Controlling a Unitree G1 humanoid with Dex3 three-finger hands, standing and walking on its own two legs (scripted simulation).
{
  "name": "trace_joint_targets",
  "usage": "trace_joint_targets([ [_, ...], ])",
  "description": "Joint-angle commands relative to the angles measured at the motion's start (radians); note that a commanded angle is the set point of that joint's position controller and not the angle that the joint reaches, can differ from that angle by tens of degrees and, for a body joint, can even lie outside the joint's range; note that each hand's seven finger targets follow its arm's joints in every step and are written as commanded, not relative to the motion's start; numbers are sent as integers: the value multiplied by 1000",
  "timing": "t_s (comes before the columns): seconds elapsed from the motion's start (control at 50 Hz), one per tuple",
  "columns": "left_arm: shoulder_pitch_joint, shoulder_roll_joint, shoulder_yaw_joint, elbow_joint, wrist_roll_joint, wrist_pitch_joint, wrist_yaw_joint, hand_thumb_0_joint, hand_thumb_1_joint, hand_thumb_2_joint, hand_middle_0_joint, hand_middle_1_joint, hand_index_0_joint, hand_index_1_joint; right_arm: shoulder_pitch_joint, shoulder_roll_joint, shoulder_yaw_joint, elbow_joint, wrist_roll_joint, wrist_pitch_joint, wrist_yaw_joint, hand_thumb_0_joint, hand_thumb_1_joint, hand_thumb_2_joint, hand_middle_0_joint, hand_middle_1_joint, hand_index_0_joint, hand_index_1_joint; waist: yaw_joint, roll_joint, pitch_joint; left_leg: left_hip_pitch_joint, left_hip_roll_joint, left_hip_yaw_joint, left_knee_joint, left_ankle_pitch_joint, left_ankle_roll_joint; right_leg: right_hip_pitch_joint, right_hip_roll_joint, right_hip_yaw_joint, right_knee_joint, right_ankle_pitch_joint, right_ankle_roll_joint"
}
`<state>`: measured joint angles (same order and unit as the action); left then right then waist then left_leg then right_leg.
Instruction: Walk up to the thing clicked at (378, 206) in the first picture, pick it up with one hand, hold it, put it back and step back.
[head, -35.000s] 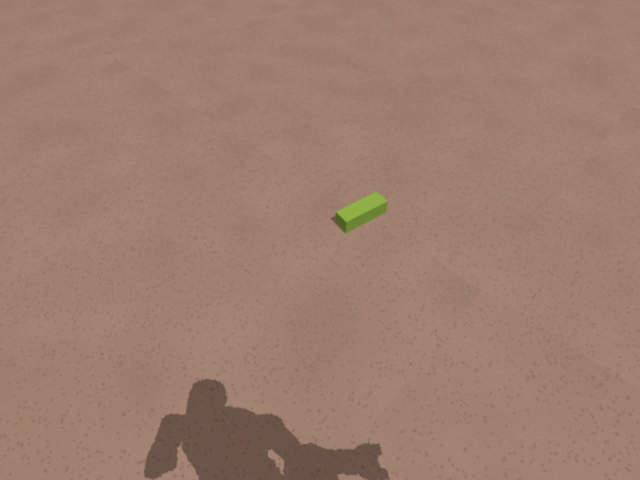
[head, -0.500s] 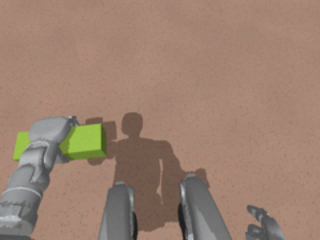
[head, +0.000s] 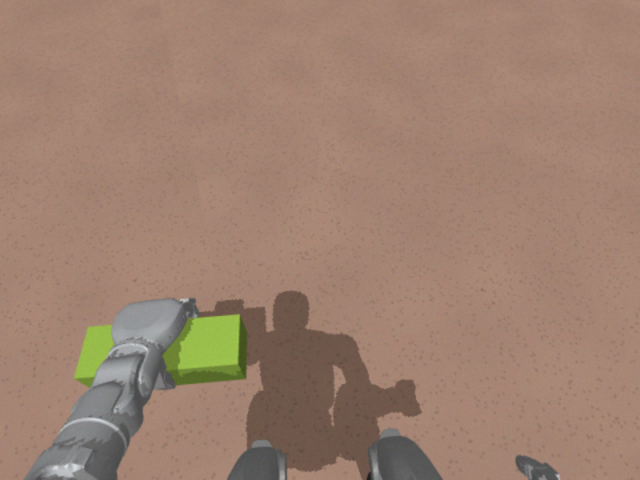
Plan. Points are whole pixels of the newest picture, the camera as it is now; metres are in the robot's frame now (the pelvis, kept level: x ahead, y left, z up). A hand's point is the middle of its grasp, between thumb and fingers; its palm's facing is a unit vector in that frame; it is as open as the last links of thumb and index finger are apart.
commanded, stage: lift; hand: left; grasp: from above
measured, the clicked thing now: (168, 353) +0.33 +0.23 -0.12
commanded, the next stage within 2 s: hold in 0.26 s
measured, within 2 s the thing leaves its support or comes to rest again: neither
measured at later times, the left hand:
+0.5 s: hand (146, 329) +0.33 +0.23 -0.03, palm faces -0.48 -0.06 -0.88, open 10.2 cm
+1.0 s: hand (145, 314) +0.34 +0.22 +0.00, palm faces -0.48 -0.06 -0.87, open 10.2 cm
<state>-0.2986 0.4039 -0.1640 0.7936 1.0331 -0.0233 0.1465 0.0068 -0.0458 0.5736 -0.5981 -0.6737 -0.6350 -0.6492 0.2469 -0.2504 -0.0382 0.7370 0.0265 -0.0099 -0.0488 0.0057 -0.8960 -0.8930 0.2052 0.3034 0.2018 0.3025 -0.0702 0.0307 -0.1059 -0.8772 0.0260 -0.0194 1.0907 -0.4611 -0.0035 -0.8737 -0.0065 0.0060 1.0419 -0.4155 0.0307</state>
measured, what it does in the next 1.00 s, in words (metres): rises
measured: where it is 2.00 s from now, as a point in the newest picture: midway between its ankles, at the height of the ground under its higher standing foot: outside the picture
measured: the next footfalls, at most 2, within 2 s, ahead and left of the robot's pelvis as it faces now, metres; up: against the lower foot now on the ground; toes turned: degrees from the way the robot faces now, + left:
none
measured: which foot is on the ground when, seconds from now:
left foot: down 0.00-1.00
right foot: down 0.00-1.00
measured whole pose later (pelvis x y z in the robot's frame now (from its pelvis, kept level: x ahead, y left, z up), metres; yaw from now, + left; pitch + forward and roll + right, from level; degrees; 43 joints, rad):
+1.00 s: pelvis +0.04 +0.00 +0.06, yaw -1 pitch +5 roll +0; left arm -0.23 0.38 -0.21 0.69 1.02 0.00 0.02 0.01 -0.02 0.50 -0.65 -0.59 -0.69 -0.56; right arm 0.23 -0.26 -0.05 0.69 0.04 0.05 -0.04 0.01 -0.89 -0.89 0.20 0.30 0.20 0.30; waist -0.03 0.03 -0.04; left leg -0.40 0.01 0.02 0.64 -0.34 0.00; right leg -0.41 -0.02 0.03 0.62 -0.30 0.04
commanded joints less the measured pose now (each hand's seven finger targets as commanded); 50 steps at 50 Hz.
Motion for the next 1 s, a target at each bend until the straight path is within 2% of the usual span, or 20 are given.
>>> trace_joint_targets([
  [0.0, -386, 270, 110, -232, -7, 30, 78, 0, 626, 937, -941, -848, -956, -833, 11, -148, -44, -95, 2, -33, -9, 0, -894, -896, 200, 300, 200, 300, 12, 56, -355, 315, -37, 11, -238, 171, 8, 248, 33, -2, -231, 150, -34],
  [0.02, -370, 239, 87, -225, -8, 40, 76, 0, 607, 932, -934, -836, -946, -823, 14, -145, -43, -94, 2, -32, -8, 0, -895, -896, 200, 300, 200, 300, 12, 63, -354, 337, -35, 10, -252, 191, 5, 251, 35, -5, -236, 166, -36],
  [0.12, -343, 215, 67, -174, -31, 66, 48, 0, 595, 887, -933, -782, -944, -771, 3, -142, -46, -93, 7, -21, -6, 0, -891, -895, 200, 300, 200, 300, 19, 43, -298, 386, -35, 14, -315, 234, 4, 315, 37, -5, -302, 202, -35],
  [0.14, -337, 195, 56, -157, -41, 67, 36, 0, 602, 875, -933, -791, -948, -774, 2, -141, -45, -96, 6, -22, -4, 0, -893, -895, 200, 300, 200, 300, 12, 33, -293, 390, -36, 14, -323, 239, 5, 328, 38, -3, -312, 206, -34],
  [0.16, -314, 185, 49, -148, -41, 67, 26, 0, 620, 870, -941, -798, -959, -778, -1, -138, -47, -102, 7, -21, -4, 0, -893, -895, 200, 300, 200, 300, 22, 29, -276, 395, -35, 10, -338, 241, 5, 336, 40, -7, -321, 202, -34],
  [0.22, -292, 200, 56, -161, -42, 54, -2, 0, 604, 869, -936, -794, -952, -777, -1, -140, -49, -115, 11, -16, -4, 0, -894, -895, 200, 300, 200, 300, 28, 19, -277, 426, -37, 16, -364, 278, 6, 377, 42, -7, -344, 234, -36],
  [0.26, -314, 186, 42, -193, -40, 40, -18, 0, 606, 875, -938, -805, -955, -787, -7, -137, -48, -125, 10, -13, -4, 0, -895, -895, 200, 300, 200, 300, 23, 36, -270, 450, -36, 16, -381, 286, 4, 386, 44, -9, -360, 234, -38],
  [0.3, -308, 207, 60, -213, -37, 28, -19, 0, 619, 827, -940, -787, -964, -762, -11, -139, -49, -130, 10, -13, -5, 0, -895, -895, 200, 300, 200, 300, 28, 39, -272, 479, -33, 12, -398, 314, -1, 392, 46, -15, -363, 248, -41],
  [0.32, -318, 213, 67, -241, -36, 23, -13, 0, 637, 863, -959, -797, -980, -775, -16, -139, -50, -137, 10, -12, -5, 0, -895, -895, 200, 300, 200, 300, 39, 55, -271, 488, -34, 15, -406, 314, -2, 396, 45, -14, -370, 249, -42],
  [0.36, -334, 184, 50, -272, -37, 20, -3, 0, 637, 817, -936, -813, -970, -777, -15, -137, -48, -140, 10, -12, -4, 0, -895, -893, 200, 300, 200, 300, 23, 39, -274, 514, -33, 12, -416, 327, -4, 409, 45, -16, -380, 261, -41],
  [0.42, -330, 228, 76, -285, -13, 25, 16, 0, 653, 827, -971, -770, -995, -745, -17, -144, -51, -138, 12, -9, -8, 0, -895, -894, 200, 300, 200, 300, 32, 39, -273, 536, -36, 17, -430, 353, -3, 428, 41, -12, -396, 284, -42],
  [0.48, -349, 216, 63, -305, -4, 34, 23, 0, 664, 859, -978, -784, -1001, -761, -15, -143, -50, -130, 12, -6, -7, 0, -895, -895, 200, 300, 200, 300, 28, 43, -294, 565, -37, 17, -434, 403, -4, 452, 39, -9, -399, 331, -40],
  [0.56, -354, 199, 52, -293, -18, 46, 5, 0, 678, 867, -981, -780, -1004, -756, -12, -150, -59, -116, 13, -3, -4, 0, -888, -892, 200, 300, 200, 300, 20, 45, -280, 600, -32, 19, -456, 442, -9, 468, 44, -14, -418, 358, -40],
  [0.6, -326, 203, 50, -289, -21, 47, -13, 0, 655, 853, -975, -749, -994, -730, -17, -151, -60, -123, 15, -3, -2, 0, -888, -893, 200, 300, 200, 300, 35, 46, -265, 606, -36, 22, -468, 443, -9, 486, 41, -15, -431, 353, -41],
  [0.72, -273, 184, 36, -292, -32, 33, -71, 0, 677, 849, -991, -747, -1010, -727, -34, -144, -59, -146, 16, 5, 2, 0, -888, -893, 200, 300, 200, 300, 45, 33, -244, 606, -37, 28, -486, 482, -6, 528, 44, -13, -448, 388, -41],
  [0.76, -268, 199, 48, -292, -34, 28, -82, 0, 669, 845, -986, -743, -1005, -723, -36, -152, -60, -154, 17, 8, 3, 0, -889, -893, 200, 300, 200, 300, 47, 19, -241, 611, -35, 25, -495, 489, -5, 543, 44, -16, -455, 390, -42],
  [0.78, -264, 207, 55, -305, -32, 25, -83, 0, 683, 834, -996, -741, -1016, -721, -41, -150, -61, -159, 18, 10, 3, 0, -890, -894, 200, 300, 200, 300, 58, 22, -250, 613, -40, 30, -496, 496, -2, 559, 42, -12, -456, 404, -41],
  [0.84, -275, 198, 54, -327, -30, 24, -81, 0, 705, 870, -1022, -742, -1037, -728, -45, -147, -56, -171, 17, 15, 3, 0, -890, -894, 200, 300, 200, 300, 46, 4, -235, 615, -43, 34, -502, 498, 4, 565, 39, -7, -466, 423, -38],
  [0.92, -295, 233, 87, -338, -17, 24, -65, 0, 675, 868, -995, -737, -1009, -722, -46, -151, -59, -166, 16, 19, 3, 0, -888, -893, 200, 300, 200, 300, 54, 29, -244, 631, -43, 38, -514, 492, 2, 583, 38, -7, -477, 414, -38],
  [0.98, -311, 219, 73, -348, -12, 23, -61, 0, 675, 877, -1003, -728, -1013, -719, -54, -154, -59, -166, 16, 20, 4, 0, -888, -894, 200, 300, 200, 300, 44, 42, -228, 659, -40, 38, -528, 477, -1, 565, 38, -8, -490, 392, -39],
])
